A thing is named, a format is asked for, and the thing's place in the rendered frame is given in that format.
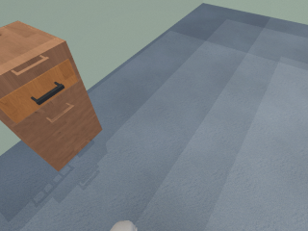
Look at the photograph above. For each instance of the cabinet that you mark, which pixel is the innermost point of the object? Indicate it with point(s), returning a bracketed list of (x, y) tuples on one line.
[(22, 45)]

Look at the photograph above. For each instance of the robot left thigh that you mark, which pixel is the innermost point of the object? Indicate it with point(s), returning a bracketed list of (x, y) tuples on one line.
[(124, 225)]

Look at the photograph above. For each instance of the handle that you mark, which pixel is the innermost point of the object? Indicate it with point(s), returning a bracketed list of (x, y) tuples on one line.
[(62, 114), (49, 94), (33, 67)]

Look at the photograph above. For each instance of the drawer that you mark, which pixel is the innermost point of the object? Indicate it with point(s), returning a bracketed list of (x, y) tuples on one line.
[(18, 104)]

